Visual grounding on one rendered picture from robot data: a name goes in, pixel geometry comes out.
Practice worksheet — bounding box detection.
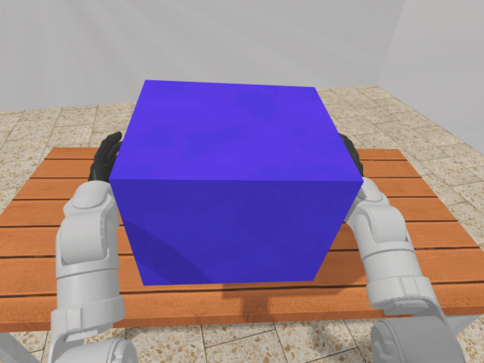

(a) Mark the right robot hand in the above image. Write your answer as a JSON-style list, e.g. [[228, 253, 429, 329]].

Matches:
[[339, 133, 364, 177]]

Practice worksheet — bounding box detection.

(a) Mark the table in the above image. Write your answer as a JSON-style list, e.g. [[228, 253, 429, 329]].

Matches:
[[0, 147, 484, 363]]

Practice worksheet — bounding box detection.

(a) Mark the right robot forearm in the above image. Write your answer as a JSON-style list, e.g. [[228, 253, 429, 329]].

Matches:
[[344, 177, 466, 363]]

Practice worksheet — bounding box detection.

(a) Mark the left robot hand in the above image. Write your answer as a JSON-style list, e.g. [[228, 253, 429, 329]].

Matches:
[[88, 132, 123, 183]]

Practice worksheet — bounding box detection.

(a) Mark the left robot forearm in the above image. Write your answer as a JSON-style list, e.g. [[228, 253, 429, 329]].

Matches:
[[48, 181, 125, 363]]

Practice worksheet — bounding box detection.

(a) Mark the robot left upper arm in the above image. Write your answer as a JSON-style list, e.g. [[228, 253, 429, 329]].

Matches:
[[54, 337, 138, 363]]

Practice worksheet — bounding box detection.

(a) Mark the robot right upper arm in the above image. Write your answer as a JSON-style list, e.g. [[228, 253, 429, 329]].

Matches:
[[371, 316, 464, 363]]

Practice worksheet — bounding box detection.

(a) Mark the carton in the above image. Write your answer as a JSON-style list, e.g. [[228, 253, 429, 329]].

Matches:
[[109, 80, 364, 286]]

